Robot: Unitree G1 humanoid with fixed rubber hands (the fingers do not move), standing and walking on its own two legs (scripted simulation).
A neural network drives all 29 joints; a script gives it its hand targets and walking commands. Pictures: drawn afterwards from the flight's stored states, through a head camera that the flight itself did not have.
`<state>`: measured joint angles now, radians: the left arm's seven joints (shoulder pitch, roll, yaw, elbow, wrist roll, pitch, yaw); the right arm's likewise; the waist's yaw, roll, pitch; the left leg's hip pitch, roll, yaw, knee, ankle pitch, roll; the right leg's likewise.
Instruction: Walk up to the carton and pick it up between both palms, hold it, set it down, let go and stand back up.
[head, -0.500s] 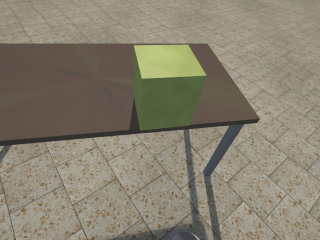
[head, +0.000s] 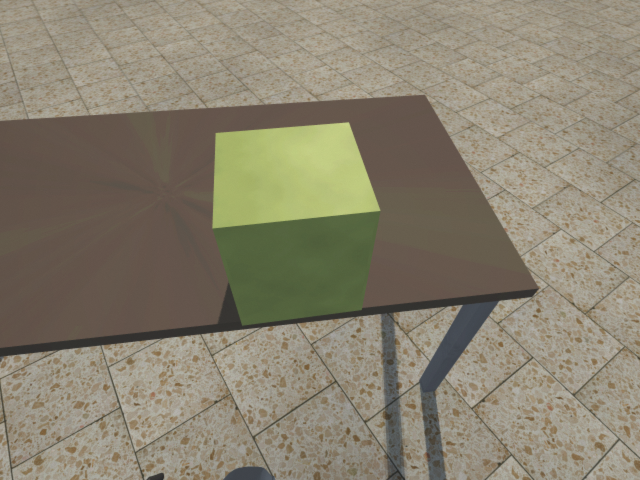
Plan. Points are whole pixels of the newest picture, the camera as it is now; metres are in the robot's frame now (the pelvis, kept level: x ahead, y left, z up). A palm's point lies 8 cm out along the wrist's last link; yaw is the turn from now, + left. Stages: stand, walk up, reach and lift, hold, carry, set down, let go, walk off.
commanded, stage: walk up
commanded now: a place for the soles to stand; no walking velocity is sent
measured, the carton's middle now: (293, 227) +0.50 +0.05 +0.00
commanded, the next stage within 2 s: none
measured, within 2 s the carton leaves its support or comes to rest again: neither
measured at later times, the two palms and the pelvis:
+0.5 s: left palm out of the picture +0.06 +0.26 -0.12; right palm out of the picture +0.11 -0.24 -0.12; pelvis +0.01 +0.00 +0.00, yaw +7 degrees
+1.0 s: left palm out of the picture +0.03 +0.21 -0.13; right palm out of the picture +0.12 -0.29 -0.12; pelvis +0.05 -0.05 +0.00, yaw +13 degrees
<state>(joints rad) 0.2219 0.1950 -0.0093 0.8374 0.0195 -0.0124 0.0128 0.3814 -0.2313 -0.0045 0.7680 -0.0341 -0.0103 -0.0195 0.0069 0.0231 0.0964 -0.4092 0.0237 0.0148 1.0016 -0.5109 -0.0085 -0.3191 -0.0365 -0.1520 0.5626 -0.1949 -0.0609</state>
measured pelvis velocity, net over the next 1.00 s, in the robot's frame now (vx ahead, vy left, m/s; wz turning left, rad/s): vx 0.05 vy -0.05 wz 0.23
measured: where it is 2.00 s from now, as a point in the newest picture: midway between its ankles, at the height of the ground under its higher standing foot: outside the picture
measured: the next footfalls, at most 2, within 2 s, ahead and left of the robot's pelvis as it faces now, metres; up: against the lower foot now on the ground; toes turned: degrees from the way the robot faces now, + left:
left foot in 0.12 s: +0.08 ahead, +0.13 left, +0.00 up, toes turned +15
